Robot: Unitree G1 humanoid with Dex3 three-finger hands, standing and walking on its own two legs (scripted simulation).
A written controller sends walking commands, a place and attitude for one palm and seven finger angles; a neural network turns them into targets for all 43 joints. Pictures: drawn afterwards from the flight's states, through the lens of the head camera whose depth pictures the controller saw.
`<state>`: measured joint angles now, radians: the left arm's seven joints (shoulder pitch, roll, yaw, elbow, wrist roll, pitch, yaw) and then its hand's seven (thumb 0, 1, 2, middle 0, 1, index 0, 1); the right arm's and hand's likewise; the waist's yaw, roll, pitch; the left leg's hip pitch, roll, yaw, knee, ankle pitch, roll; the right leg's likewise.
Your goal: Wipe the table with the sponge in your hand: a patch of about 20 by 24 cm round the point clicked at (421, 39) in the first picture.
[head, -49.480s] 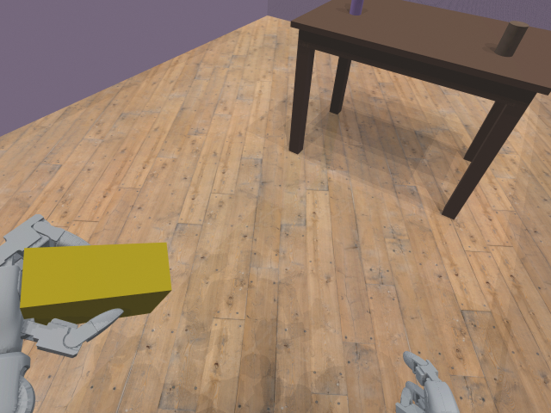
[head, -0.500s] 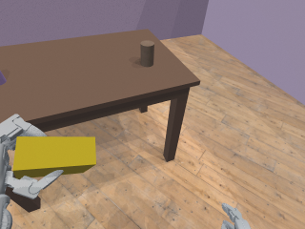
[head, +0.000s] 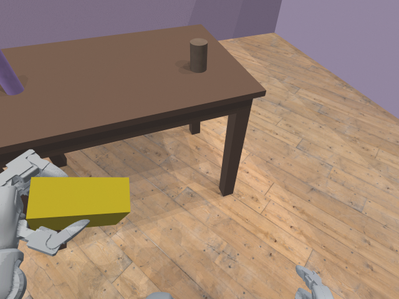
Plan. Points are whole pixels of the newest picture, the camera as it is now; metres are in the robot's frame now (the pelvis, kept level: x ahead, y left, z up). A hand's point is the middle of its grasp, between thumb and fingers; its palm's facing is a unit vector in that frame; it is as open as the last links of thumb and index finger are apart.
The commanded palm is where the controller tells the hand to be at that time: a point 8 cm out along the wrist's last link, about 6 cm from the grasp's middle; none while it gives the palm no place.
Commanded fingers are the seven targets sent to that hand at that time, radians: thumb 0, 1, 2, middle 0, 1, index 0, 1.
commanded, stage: stop stepping back and stand still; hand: left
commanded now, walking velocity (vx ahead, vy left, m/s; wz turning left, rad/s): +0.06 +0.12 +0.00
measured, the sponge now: (95, 204) +0.23 +0.19 +0.13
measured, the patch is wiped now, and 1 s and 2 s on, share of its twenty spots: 0.95 0.95 0.95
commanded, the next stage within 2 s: stand and wait in 0.12 s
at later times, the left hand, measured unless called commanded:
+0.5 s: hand (62, 175) +0.26 +0.25 +0.16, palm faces +0.31 -0.84 -0.44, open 9.7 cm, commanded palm +0.21 +0.30 +0.19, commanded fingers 0.00 0.10 1.30 -1.20 -1.60 -1.20 -1.60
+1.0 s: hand (39, 187) +0.24 +0.27 +0.16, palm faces +0.36 -0.84 -0.40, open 9.7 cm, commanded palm +0.18 +0.31 +0.19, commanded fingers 0.00 0.10 1.30 -1.20 -1.60 -1.20 -1.60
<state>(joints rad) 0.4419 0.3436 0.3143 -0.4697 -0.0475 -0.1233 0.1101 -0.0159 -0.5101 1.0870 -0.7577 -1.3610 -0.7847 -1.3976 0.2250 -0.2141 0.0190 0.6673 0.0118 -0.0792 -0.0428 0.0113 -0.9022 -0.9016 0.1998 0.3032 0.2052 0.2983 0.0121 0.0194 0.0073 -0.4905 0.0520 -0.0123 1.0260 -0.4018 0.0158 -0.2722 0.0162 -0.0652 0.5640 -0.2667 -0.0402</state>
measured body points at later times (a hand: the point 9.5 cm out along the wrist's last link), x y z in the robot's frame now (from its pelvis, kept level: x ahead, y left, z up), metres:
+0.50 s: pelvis +0.04 +0.02 +0.01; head +0.08 +0.02 +0.46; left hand +0.24 +0.29 +0.19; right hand +0.23 -0.21 -0.08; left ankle +0.04 +0.15 -0.73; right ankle +0.02 -0.10 -0.73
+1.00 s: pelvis +0.02 +0.03 +0.01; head +0.04 +0.04 +0.46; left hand +0.21 +0.31 +0.19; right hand +0.20 -0.20 -0.07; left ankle +0.04 +0.15 -0.73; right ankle +0.02 -0.10 -0.73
